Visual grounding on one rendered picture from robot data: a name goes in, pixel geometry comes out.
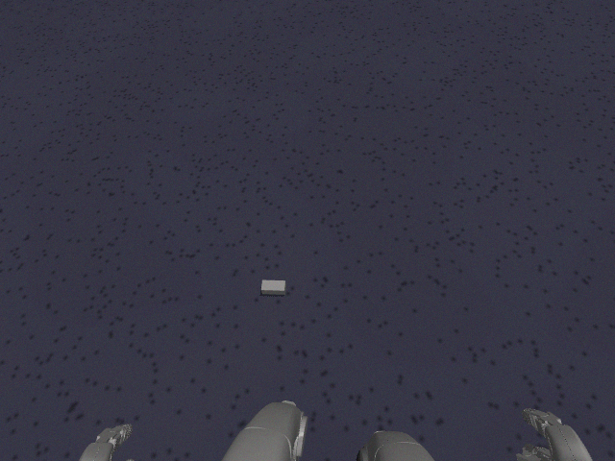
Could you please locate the right robot hand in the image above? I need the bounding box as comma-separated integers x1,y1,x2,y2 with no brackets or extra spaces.
516,409,593,461

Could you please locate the left robot hand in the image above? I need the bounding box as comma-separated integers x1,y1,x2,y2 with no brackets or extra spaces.
79,424,135,461

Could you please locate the small box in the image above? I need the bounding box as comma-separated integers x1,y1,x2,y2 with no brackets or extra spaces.
261,280,286,295

